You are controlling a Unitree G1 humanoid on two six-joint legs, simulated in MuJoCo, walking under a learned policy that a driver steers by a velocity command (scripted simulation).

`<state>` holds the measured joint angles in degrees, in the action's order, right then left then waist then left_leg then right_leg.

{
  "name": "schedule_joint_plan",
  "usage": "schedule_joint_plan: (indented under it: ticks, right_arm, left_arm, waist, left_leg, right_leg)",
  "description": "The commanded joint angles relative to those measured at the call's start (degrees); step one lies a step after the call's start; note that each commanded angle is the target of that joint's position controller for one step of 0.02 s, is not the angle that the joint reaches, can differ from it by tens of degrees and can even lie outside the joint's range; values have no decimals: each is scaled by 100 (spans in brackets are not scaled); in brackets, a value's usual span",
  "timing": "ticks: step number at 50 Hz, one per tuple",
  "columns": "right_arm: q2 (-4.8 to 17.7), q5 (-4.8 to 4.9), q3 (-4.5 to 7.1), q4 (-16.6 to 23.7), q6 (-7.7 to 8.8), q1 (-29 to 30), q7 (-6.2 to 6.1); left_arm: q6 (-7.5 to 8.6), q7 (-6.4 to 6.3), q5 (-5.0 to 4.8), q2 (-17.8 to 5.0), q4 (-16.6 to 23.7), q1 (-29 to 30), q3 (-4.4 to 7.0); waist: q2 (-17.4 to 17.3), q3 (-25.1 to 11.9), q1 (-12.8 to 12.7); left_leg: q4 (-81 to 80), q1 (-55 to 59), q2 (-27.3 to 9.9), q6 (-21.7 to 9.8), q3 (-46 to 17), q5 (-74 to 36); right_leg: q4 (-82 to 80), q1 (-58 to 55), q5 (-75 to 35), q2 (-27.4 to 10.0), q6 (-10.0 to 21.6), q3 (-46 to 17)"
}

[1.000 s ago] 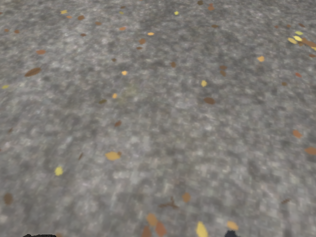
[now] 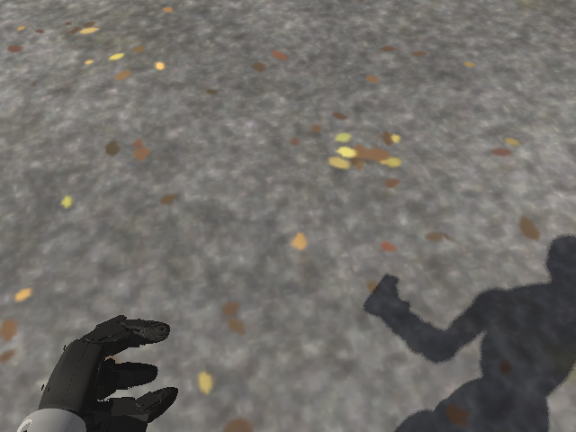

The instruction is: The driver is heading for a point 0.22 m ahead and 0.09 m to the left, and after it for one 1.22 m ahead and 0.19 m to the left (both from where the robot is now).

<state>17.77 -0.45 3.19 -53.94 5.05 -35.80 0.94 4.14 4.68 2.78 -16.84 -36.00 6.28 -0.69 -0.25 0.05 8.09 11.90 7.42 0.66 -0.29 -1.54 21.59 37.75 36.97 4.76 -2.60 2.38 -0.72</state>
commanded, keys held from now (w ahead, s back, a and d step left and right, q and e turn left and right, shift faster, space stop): q+shift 0.46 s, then e+shift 0.54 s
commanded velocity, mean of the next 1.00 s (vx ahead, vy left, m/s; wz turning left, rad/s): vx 0.23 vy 0.00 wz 0.20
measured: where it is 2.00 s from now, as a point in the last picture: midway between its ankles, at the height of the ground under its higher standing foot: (270, 400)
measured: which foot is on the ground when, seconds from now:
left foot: down 0.00-0.06, up 0.08-0.40, down 0.42-0.98, up 1.00-1.00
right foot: up 0.00-0.04, down 0.06-0.42, up 0.44-0.96, down 0.98-1.00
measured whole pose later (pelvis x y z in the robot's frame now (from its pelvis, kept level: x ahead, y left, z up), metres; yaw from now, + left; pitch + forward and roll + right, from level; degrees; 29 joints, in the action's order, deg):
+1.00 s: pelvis +0.45 -0.01 +0.00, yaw +10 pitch +1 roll +2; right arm 16.8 -0.1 4.2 -40.5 -2.1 -4.1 -2.0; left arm -2.3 0.5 -1.4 -17.8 -40.4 -11.6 4.3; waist -1.1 3.6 -1.5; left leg 34.8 -17.4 -4.2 0.0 11.8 17.1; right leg 34.9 17.2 18.4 -2.6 0.2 2.9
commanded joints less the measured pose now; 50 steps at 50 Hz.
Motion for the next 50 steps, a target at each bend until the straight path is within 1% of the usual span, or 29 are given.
schedule_joint_plan:
  ticks: [1,2,3,4,5,6,7,8,10,12,15,18,20,21,22,23,24,25,26,28,30,32,33,35,39,44,48,49,50]
  right_arm:
    - [1268,35,226,575,142,1012,20]
    - [1205,63,211,505,126,887,6]
    - [477,54,52,637,102,789,-16]
    - [-4,320,-31,889,0,211,-163]
    - [597,167,109,891,-108,659,-235]
    - [514,123,115,879,-169,1008,-219]
    - [285,399,93,1002,-148,1103,-253]
    - [423,387,163,1003,-196,1167,-252]
    - [198,358,188,1172,-396,1291,-217]
    - [-104,258,106,1485,-488,1705,-152]
    - [-95,147,105,1562,-459,1786,70]
    - [320,120,269,1627,-591,1604,222]
    - [818,131,496,1590,-647,1051,182]
    - [1081,144,634,1478,-653,571,100]
    - [1407,215,639,1570,-627,1062,-20]
    - [1783,-82,593,2173,-473,1740,23]
    - [1470,-45,548,2468,-410,2084,107]
    - [1201,52,438,2506,-355,2416,102]
    - [877,140,327,2455,-348,2638,52]
    - [568,32,151,2305,-349,2667,-43]
    - [364,-125,35,2087,-294,2649,-100]
    - [408,-182,43,1925,-277,2754,-151]
    - [540,-190,92,1895,-311,2825,-180]
    - [781,-172,180,1861,-440,2891,-246]
    - [581,-124,163,1771,-593,2979,-325]
    - [584,-84,233,1699,-649,3080,-335]
    - [658,131,316,1655,-694,3238,-334]
    - [517,163,313,1533,-673,2974,-301]
    - [299,-66,268,1746,-628,3037,-259]
  left_arm:
    - [17,-205,64,-758,-358,-1744,284]
    - [65,-328,176,-934,-509,-2430,370]
    - [108,-468,339,-1400,-519,-3138,479]
    - [40,-510,321,-1764,-368,-3177,559]
    - [-9,-489,63,-1369,-359,-2767,528]
    - [30,-473,-7,-799,-355,-2339,382]
    - [105,-451,-332,-597,-299,-1981,385]
    - [132,-470,-327,-406,-345,-1715,363]
    - [166,-521,-231,-240,-370,-1277,371]
    - [183,-592,-282,-337,-351,-777,428]
    - [130,-736,-391,-636,-358,-616,554]
    - [81,-718,-613,-921,-407,-711,659]
    - [-8,-660,-682,-1018,-338,-673,713]
    - [-37,-610,-613,-850,-301,-699,663]
    - [-87,-520,-261,-145,-274,-1156,479]
    - [-75,-462,-231,-302,-163,-2157,436]
    - [-39,-432,-371,-1004,-191,-1905,522]
    - [-55,-461,-464,-1167,-138,-1487,563]
    - [-126,-557,-374,-1069,-243,-1426,555]
    - [-289,-632,-351,-976,-388,-1540,550]
    - [-336,-631,-350,-568,-533,-1758,441]
    - [-361,-639,-371,-341,-588,-1780,356]
    - [-381,-642,-391,-390,-559,-1689,361]
    - [-455,-645,-441,-660,-441,-1519,443]
    - [-613,-649,-438,-694,-234,-1277,518]
    - [-594,-494,-425,-542,-130,-1439,539]
    - [-603,-343,-450,-555,-200,-2006,632]
    - [-602,-393,-397,-801,-239,-2221,737]
    - [-578,-520,-360,-1683,-173,-2502,975]
  waist:
    - [-27,-276,-1589]
    - [-124,-643,-1906]
    - [614,-1315,-1944]
    - [1593,-2339,-1518]
    - [729,-1862,-1444]
    - [585,-1056,-1277]
    - [1157,-669,-1212]
    - [1154,-598,-998]
    - [886,-185,-653]
    - [676,295,-499]
    - [597,-42,-497]
    - [485,-340,-298]
    - [343,-635,112]
    - [-42,-757,388]
    - [-1771,-347,-254]
    - [-2066,-1501,-926]
    - [-982,-2073,-519]
    - [-429,-1399,-571]
    - [189,-1007,-720]
    - [95,-821,-842]
    - [-32,-924,-900]
    - [-137,-967,-882]
    - [-233,-940,-821]
    - [-363,-821,-719]
    - [-438,-242,-590]
    - [-519,-377,-642]
    - [-572,-566,-1004]
    - [-127,-455,-1048]
    - [1586,-456,-923]
  left_leg:
    - [1365,-2160,-812,-748,-439,-5171]
    - [2838,-2739,-521,-594,-430,-4608]
    - [4901,-3583,-53,-431,-209,-1324]
    - [6846,-4328,342,-327,-90,927]
    - [7006,-4613,13,-334,-223,434]
    - [6729,-4787,-194,-309,-154,212]
    - [6677,-5033,-469,-3,-340,317]
    - [6408,-4912,-646,57,-310,153]
    - [5899,-4505,-753,124,-165,-17]
    - [4841,-4389,-789,197,45,-371]
    - [2990,-3224,-410,87,504,-2310]
    - [2655,-2516,-48,-246,752,-2284]
    - [2443,-1583,230,-615,823,-2095]
    - [2101,-691,309,-811,621,-2422]
    - [1880,-364,-356,-1121,-649,-5012]
    - [1516,717,-1706,-2673,-3811,-4844]
    - [722,654,-2086,-2698,-4179,-3317]
    - [661,-60,-1935,-2319,-3535,-2838]
    - [817,-743,-1752,-1935,-2889,-2922]
    - [979,-1828,-1471,-1655,-1931,-3992]
    - [939,-2145,-1240,-1583,-1129,-4830]
    - [932,-2099,-1113,-1490,-528,-5054]
    - [886,-2053,-1122,-1478,-394,-4891]
    - [684,-1907,-1320,-1561,-421,-3936]
    - [322,-1776,-1617,-1577,-523,-1869]
    - [678,-1207,-1814,-1449,-100,-2844]
    - [1578,-1226,-1744,-879,497,-3094]
    - [2312,-1719,-1388,-425,817,-2296]
    - [4015,-3441,-617,197,1267,49]
  right_leg:
    - [-383,-3675,131,583,67,412]
    - [-522,-4724,44,220,107,167]
    - [-731,-5669,666,-1431,253,-1410]
    - [-1331,-6011,-661,-3100,756,-3815]
    - [-1278,-5387,-1748,-2678,869,-3362]
    - [-1122,-4755,-2746,-2330,821,-2179]
    - [-1284,-4526,-3218,-1884,856,-1417]
    - [-1403,-4155,-3050,-1667,752,-962]
    - [-1867,-3284,-2802,-1575,648,-331]
    - [-2283,-2607,-2830,-1549,647,205]
    - [-2091,-2528,-2635,-1024,409,1175]
    - [-1279,-2967,-3549,-1135,287,1302]
    - [65,-2879,-3638,-1091,100,1334]
    - [1307,-2312,-2432,-845,-124,1263]
    - [3128,-1205,2868,39,-451,1248]
    - [4826,167,3852,867,-730,65]
    - [4943,288,3233,597,-606,-666]
    - [4577,309,2706,358,-508,-598]
    - [4202,138,2380,31,-512,-527]
    - [3546,-755,2232,-253,-510,-467]
    - [2859,-1334,2031,-283,-590,-335]
    - [1936,-1585,1677,-288,-691,-311]
    - [1719,-1601,1480,-249,-740,-237]
    - [1700,-1361,1343,-238,-828,-129]
    - [1685,-763,1552,-426,-838,-78]
    - [1047,-927,1833,-341,-687,264]
    - [-692,-1942,856,14,-277,647]
    - [-1394,-2475,-106,2,10,184]
    - [-1493,-3538,-2843,-1362,700,-1886]
Keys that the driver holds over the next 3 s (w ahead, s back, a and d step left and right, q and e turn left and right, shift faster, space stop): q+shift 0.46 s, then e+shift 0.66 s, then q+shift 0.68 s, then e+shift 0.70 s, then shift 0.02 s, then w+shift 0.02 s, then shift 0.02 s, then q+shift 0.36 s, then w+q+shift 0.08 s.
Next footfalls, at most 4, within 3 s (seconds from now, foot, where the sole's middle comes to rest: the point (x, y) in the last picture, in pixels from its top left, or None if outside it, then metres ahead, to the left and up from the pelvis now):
0.06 right None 0.24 -0.13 -0.77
0.42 left None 0.47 0.12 -0.77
0.98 right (325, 418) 0.50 -0.11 -0.77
1.56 left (226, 426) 0.51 0.11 -0.77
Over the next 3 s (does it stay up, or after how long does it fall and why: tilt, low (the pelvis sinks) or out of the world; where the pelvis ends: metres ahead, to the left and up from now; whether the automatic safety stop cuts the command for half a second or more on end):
stays up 0.60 0.05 0.01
